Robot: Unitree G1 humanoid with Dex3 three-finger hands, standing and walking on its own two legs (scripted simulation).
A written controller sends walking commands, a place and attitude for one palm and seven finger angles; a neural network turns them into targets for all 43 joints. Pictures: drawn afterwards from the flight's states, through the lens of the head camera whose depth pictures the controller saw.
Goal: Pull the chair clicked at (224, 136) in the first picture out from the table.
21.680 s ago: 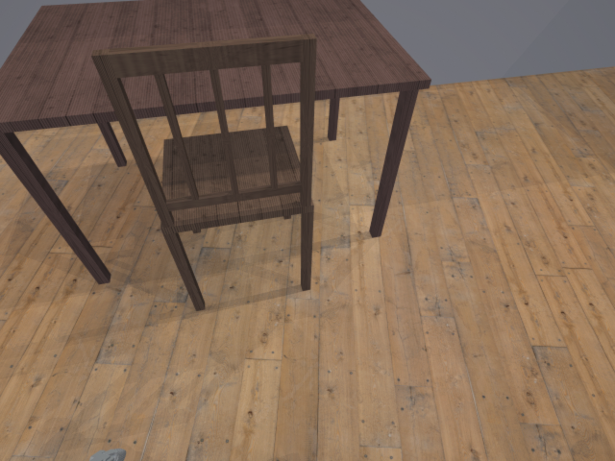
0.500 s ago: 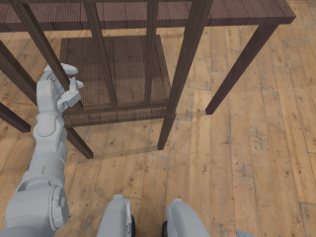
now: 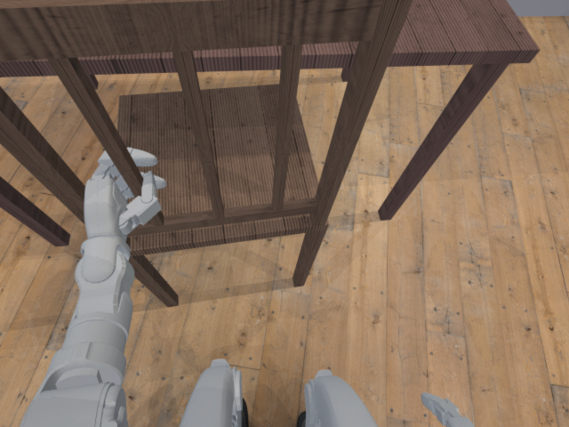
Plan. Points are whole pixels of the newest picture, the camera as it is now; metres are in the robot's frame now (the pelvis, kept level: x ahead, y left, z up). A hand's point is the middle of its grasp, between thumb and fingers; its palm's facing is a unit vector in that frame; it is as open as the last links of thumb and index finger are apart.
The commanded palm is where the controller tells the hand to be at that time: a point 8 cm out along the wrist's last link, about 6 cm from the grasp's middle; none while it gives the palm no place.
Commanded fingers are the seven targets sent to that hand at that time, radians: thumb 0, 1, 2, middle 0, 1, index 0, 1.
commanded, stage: step backward, pulling the chair out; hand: left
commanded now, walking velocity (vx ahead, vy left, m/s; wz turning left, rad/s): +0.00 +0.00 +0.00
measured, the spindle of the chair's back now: (206, 155) +0.46 +0.10 +0.06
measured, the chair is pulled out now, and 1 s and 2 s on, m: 0.03 0.16 0.25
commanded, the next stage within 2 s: none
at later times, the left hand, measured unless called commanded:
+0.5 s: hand (162, 209) +0.40 +0.16 +0.04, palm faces +0.09 -0.98 -0.16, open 5.0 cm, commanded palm +0.38 +0.21 +0.04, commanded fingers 0.00 0.90 0.90 -0.50 -1.45 -0.50 -1.45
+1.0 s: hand (167, 290) +0.29 +0.14 +0.04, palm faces +0.08 -0.98 -0.18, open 5.0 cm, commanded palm +0.29 +0.19 +0.04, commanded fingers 0.00 0.90 0.90 -0.50 -1.45 -0.50 -1.45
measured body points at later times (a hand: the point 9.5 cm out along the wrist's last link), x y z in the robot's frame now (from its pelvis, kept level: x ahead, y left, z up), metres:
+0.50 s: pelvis +0.01 +0.01 +0.10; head +0.10 +0.02 +0.54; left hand +0.39 +0.21 +0.05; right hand +0.07 -0.27 -0.03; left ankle +0.03 +0.10 -0.63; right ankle -0.01 -0.11 -0.63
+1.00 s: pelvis -0.07 -0.01 +0.10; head +0.02 -0.02 +0.54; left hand +0.28 +0.19 +0.05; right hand +0.03 -0.27 -0.03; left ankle +0.03 +0.10 -0.62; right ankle -0.01 -0.11 -0.63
